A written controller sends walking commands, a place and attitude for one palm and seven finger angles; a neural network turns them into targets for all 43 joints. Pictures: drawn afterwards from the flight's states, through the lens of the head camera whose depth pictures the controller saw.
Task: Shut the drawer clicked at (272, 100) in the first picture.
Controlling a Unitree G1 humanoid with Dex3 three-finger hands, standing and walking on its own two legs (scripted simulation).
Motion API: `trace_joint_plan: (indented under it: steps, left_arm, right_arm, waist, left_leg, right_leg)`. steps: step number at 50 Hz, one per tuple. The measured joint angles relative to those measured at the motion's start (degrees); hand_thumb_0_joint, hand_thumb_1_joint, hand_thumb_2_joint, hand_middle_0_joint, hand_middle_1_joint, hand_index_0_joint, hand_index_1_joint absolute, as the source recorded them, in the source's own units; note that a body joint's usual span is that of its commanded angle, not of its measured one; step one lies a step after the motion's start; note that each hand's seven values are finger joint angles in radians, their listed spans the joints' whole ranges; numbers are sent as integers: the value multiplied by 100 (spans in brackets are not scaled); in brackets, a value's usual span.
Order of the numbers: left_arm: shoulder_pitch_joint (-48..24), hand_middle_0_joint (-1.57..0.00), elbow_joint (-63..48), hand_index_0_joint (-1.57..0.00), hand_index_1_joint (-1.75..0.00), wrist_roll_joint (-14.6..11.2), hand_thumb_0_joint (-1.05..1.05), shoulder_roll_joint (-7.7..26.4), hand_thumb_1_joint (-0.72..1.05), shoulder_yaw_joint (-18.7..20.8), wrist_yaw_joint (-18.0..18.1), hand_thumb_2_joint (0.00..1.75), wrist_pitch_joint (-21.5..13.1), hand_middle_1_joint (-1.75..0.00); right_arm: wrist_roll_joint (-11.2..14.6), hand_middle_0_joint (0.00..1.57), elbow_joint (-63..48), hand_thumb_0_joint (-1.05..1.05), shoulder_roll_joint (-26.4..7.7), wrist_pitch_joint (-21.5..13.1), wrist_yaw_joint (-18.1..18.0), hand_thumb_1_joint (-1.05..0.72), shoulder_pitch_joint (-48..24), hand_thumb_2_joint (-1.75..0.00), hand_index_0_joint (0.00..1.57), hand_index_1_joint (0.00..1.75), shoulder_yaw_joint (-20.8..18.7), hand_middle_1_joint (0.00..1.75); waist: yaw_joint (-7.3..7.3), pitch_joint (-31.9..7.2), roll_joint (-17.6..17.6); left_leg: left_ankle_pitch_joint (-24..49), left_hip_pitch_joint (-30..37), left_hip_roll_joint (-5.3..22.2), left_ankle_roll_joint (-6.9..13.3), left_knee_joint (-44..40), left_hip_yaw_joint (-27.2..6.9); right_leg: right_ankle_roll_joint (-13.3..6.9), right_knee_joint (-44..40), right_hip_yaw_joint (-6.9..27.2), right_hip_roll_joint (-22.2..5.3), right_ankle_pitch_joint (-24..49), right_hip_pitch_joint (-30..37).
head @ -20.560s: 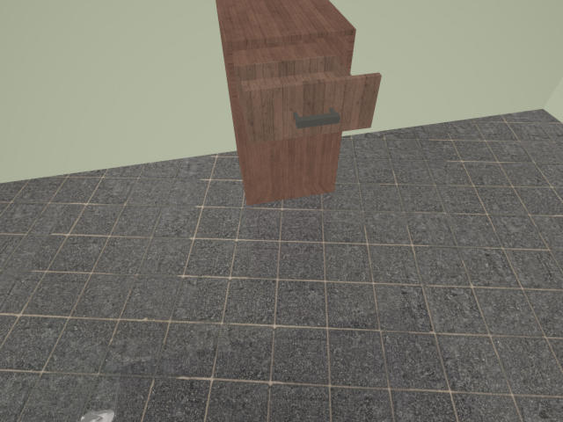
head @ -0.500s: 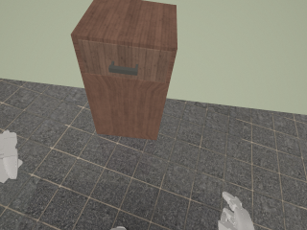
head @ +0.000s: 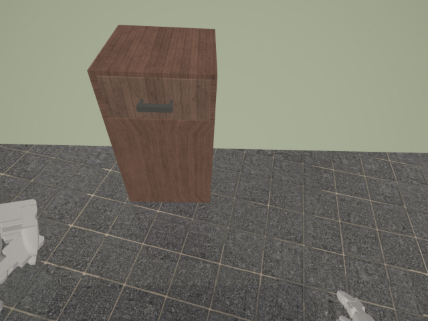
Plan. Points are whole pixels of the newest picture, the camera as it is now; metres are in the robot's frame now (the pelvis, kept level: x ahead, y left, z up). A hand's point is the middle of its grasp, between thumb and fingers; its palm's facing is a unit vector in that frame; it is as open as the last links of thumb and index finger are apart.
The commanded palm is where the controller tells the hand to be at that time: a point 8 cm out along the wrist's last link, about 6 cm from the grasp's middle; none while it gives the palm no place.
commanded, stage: stop stepping back and stand still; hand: left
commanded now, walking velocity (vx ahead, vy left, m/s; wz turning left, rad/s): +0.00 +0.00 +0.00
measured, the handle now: (155, 104) +0.86 +0.25 -0.09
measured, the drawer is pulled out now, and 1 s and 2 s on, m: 0.00 0.00 0.00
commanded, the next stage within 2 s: let the arm hang, fingers relaxed in 0.30 s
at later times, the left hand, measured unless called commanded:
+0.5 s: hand (63, 278) +0.18 +0.26 +0.03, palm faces +0.20 -0.88 -0.44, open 3.1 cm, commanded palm none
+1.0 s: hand out of the picture -0.12 +0.19 -0.16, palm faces +0.05 -0.97 -0.22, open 5.5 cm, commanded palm none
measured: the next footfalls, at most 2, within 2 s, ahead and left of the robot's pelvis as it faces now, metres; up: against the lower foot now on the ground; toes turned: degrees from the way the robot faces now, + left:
none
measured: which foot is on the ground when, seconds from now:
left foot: down 0.00-1.00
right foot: down 0.00-1.00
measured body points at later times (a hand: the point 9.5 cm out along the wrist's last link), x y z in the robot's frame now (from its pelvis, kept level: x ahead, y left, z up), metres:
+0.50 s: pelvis -0.02 +0.01 +0.00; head -0.02 +0.00 +0.45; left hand +0.17 +0.30 +0.06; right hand +0.16 -0.22 -0.11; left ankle +0.04 +0.11 -0.74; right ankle -0.05 -0.12 -0.74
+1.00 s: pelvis -0.02 +0.01 +0.00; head +0.00 +0.01 +0.45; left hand -0.12 +0.25 -0.15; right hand -0.03 -0.21 -0.15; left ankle +0.04 +0.11 -0.74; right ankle -0.05 -0.12 -0.74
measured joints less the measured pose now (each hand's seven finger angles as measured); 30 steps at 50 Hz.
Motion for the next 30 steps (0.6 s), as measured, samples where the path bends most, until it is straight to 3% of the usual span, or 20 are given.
trace_joint_plan:
  steps: [6,15,20,22,24,27,30]
  left_arm:
    - [82,-140,-136,-141,-160,37,1,72,89,-33,-50,90,-149,-160]
    - [19,-140,-11,-141,-160,7,1,-23,89,-69,-62,90,-100,-160]
    - [-74,-140,-9,-141,-160,11,1,-41,89,-96,-63,90,-6,-160]
    - [-529,-140,822,-141,-159,208,1,50,89,-437,-317,90,-1,-160]
    - [-1170,-139,2281,-139,-158,328,0,-12,90,-934,-559,90,444,-159]
    - [-1828,-134,4581,-134,-154,417,0,-323,90,-1431,-718,90,1131,-154]
    - [-2042,-126,6316,-126,-146,429,0,-628,91,-1744,-762,90,1503,-147]
  right_arm:
    - [-59,20,-206,2,247,-127,74,-91,-94,-90,20,30,136,30]
    - [-102,20,-140,2,445,-127,92,-90,-234,-90,20,30,302,30]
    - [-112,20,-138,2,476,-156,80,-90,-313,-90,20,30,357,30]
    - [-94,20,147,1,303,-281,316,-90,-422,-90,20,30,258,30]
    - [-116,20,513,1,92,-89,466,-90,-612,-90,20,30,169,30]
    - [-182,20,889,1,-45,235,528,-90,-754,-90,20,30,128,30]
    - [-249,20,1126,1,-2,421,529,-91,-686,-90,20,30,134,30]
  waist:
    - [-62,-4,100]
    - [150,112,195]
    - [182,196,157]
    - [242,116,288]
    - [289,50,436]
    - [178,36,459]
    - [30,153,237]
  left_leg:
    - [130,-94,95,-28,-43,-99]
    - [202,-51,113,-9,-144,-86]
    - [274,26,75,2,-295,-68]
    - [220,-208,58,15,-68,-118]
    - [105,-385,17,46,214,-129]
    - [-35,-468,-49,89,488,-128]
    - [-70,-400,-80,87,529,-127]
  right_leg:
    - [-42,-245,-86,112,222,16]
    - [-12,-441,-67,132,365,92]
    - [4,-514,-55,92,393,131]
    - [13,-309,-112,79,331,-65]
    - [38,15,-132,35,170,-247]
    - [62,384,-142,-35,-43,-355]
    - [73,491,-144,-69,-116,-313]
